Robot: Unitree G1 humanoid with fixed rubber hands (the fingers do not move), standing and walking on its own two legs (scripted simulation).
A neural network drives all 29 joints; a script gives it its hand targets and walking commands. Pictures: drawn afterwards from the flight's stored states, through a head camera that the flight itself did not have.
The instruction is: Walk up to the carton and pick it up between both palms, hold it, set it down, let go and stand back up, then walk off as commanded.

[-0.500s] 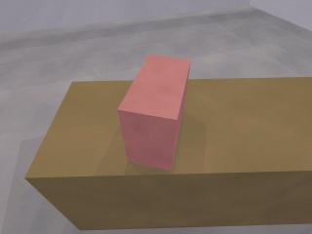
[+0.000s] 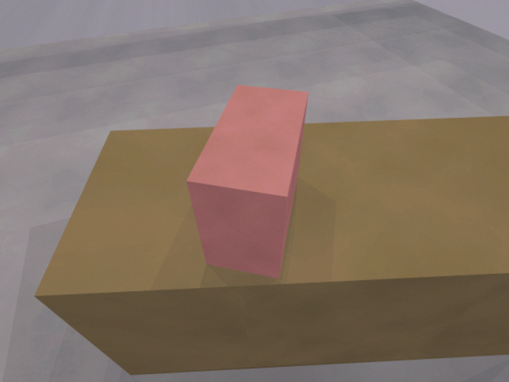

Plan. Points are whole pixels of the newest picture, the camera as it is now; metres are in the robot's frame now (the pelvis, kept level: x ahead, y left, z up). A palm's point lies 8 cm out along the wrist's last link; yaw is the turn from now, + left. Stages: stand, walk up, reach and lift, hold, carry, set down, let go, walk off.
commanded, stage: stand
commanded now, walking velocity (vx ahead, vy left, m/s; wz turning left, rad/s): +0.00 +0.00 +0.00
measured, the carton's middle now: (257, 178) +0.53 +0.00 +0.00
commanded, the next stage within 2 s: walk off in 0.58 s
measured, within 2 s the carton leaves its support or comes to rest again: neither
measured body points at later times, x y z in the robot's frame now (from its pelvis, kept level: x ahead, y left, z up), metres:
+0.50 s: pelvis +0.01 +0.00 +0.00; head +0.01 +0.00 +0.45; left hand +0.09 +0.30 -0.13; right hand +0.09 -0.29 -0.14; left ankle -0.01 +0.13 -0.75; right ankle +0.02 -0.12 -0.75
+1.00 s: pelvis -0.03 +0.02 -0.03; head +0.04 +0.03 +0.41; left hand +0.11 +0.33 -0.15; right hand +0.07 -0.29 -0.15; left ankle -0.01 +0.14 -0.75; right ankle +0.02 -0.12 -0.74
